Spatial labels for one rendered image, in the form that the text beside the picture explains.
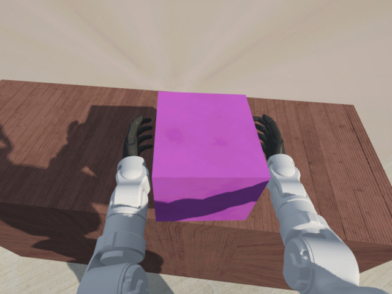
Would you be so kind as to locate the pedestal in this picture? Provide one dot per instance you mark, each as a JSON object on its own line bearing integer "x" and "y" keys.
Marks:
{"x": 60, "y": 146}

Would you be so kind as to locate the carton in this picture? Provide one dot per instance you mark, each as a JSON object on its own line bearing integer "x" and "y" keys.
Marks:
{"x": 208, "y": 162}

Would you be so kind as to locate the robot left hand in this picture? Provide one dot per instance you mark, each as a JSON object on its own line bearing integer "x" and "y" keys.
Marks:
{"x": 131, "y": 143}

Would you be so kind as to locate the robot right upper arm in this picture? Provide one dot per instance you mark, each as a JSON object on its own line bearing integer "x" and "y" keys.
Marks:
{"x": 322, "y": 266}

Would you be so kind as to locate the robot right forearm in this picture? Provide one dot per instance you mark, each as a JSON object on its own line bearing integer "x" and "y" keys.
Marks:
{"x": 292, "y": 205}

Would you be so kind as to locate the robot left upper arm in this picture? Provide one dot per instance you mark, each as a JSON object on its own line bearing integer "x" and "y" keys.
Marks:
{"x": 125, "y": 278}

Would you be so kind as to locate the robot left forearm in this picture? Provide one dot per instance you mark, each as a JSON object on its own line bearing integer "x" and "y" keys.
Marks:
{"x": 123, "y": 236}

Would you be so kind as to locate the robot right hand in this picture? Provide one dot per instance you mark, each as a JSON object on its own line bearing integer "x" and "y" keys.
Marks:
{"x": 273, "y": 142}

